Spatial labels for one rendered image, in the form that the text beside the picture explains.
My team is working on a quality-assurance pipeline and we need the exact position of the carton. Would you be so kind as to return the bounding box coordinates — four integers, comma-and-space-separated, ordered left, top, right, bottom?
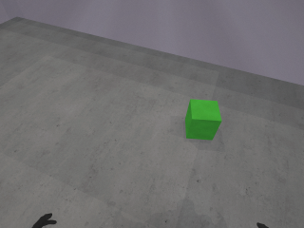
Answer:
185, 99, 222, 141

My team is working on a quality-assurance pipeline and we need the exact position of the robot left hand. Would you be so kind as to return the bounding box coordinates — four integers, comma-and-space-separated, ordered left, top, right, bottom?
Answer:
32, 213, 57, 228

